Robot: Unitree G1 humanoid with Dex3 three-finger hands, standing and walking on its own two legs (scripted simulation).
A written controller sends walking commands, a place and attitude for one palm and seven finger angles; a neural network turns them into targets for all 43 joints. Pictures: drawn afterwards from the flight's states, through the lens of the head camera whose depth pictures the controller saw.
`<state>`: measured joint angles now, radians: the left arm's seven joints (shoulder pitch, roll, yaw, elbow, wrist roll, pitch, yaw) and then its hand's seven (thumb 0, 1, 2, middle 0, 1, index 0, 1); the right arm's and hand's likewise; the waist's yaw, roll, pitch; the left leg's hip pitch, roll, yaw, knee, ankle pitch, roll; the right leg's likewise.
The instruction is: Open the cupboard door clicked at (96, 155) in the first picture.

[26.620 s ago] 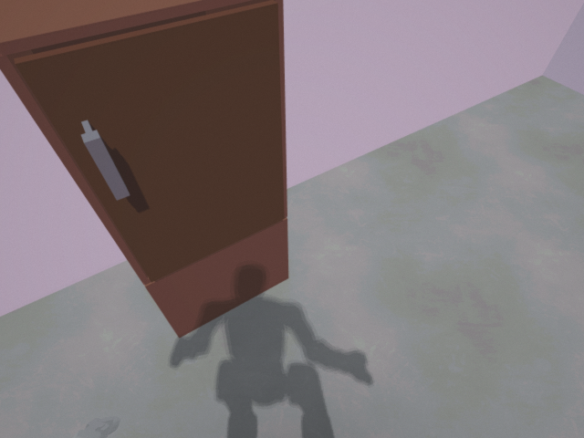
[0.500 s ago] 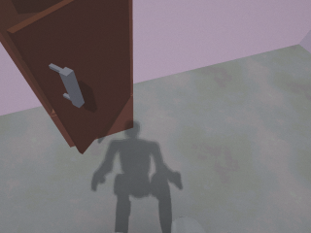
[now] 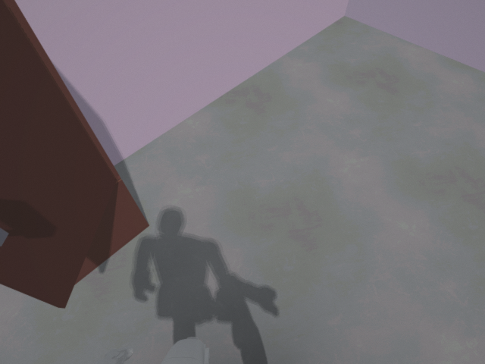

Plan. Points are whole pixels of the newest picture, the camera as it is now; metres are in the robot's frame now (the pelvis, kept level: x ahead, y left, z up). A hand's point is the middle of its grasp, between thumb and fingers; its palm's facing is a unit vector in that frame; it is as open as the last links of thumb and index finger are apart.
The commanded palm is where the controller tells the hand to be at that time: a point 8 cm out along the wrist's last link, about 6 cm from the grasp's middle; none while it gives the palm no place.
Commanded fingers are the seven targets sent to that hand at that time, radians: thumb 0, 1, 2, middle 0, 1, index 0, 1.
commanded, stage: walk to a spot facing it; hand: left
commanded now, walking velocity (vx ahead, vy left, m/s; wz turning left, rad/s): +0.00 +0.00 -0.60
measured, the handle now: out of the picture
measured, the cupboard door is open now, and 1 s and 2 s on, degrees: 39 39 39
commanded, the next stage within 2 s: turn to face it in 1.80 s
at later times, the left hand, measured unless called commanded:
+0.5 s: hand (153, 335) +0.18 +0.19 -0.17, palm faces -0.29 -0.93 -0.24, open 7.4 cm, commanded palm none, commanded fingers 0.00 0.90 0.90 -0.20 -0.30 -0.20 -0.30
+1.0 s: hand (187, 288) +0.28 +0.14 -0.19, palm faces -0.48 -0.86 -0.16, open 7.4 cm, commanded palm none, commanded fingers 0.00 0.90 0.90 -0.20 -0.30 -0.20 -0.30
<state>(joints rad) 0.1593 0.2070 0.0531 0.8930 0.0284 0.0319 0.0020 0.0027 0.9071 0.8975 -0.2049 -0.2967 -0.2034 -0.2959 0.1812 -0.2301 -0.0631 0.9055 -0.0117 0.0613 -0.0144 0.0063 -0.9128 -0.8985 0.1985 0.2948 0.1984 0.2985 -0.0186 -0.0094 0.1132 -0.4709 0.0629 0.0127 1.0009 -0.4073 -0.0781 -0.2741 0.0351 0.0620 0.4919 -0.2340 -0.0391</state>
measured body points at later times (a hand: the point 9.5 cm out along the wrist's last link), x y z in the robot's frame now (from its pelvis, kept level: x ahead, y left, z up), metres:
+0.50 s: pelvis +0.03 +0.01 -0.01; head +0.08 -0.01 +0.44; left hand +0.20 +0.23 -0.15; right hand +0.00 -0.24 -0.15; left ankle +0.02 +0.15 -0.74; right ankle +0.00 -0.10 -0.73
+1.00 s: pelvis +0.18 -0.03 -0.01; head +0.23 -0.03 +0.43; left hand +0.30 +0.18 -0.18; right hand +0.15 -0.31 -0.13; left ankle +0.28 +0.04 -0.74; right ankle +0.01 -0.08 -0.70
